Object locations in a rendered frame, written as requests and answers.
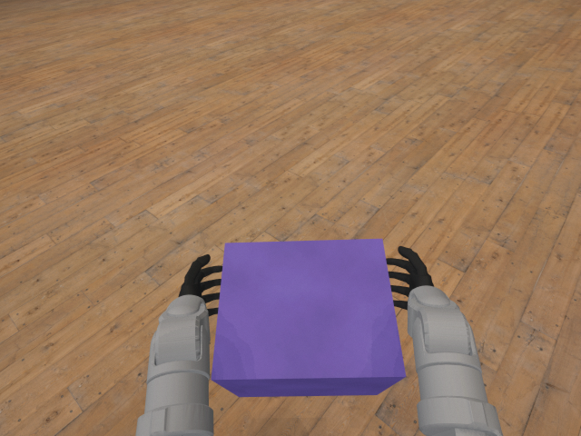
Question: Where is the right robot forearm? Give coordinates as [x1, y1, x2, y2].
[408, 285, 503, 436]

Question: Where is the robot right hand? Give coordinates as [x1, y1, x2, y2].
[386, 246, 434, 310]

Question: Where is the robot left hand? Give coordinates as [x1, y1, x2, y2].
[179, 254, 222, 316]

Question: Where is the left robot forearm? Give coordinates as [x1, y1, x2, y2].
[135, 294, 214, 436]

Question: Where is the carton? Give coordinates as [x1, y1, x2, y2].
[211, 239, 406, 397]

